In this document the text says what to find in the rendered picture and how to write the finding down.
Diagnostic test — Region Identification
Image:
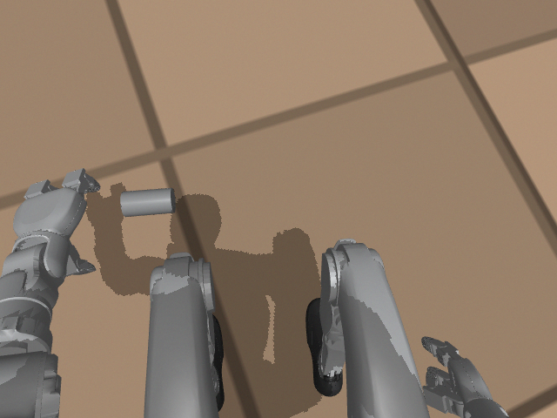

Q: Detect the can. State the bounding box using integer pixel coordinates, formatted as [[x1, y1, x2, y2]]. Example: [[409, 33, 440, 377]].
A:
[[120, 188, 176, 217]]

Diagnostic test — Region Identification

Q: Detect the left robot hand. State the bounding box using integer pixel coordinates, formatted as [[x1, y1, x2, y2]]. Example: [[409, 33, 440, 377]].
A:
[[13, 168, 100, 277]]

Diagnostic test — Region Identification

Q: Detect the left robot arm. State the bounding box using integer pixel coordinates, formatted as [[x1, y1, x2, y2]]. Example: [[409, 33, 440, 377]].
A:
[[0, 231, 70, 418]]

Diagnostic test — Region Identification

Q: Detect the right robot arm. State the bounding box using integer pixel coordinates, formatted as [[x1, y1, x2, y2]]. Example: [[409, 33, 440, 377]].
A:
[[463, 399, 510, 418]]

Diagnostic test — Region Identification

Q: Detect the right robot hand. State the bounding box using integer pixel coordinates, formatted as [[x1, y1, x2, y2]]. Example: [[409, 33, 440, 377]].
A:
[[421, 337, 493, 418]]

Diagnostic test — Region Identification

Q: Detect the right robot foot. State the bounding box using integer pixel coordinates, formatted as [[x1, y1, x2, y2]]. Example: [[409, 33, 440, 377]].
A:
[[305, 298, 343, 397]]

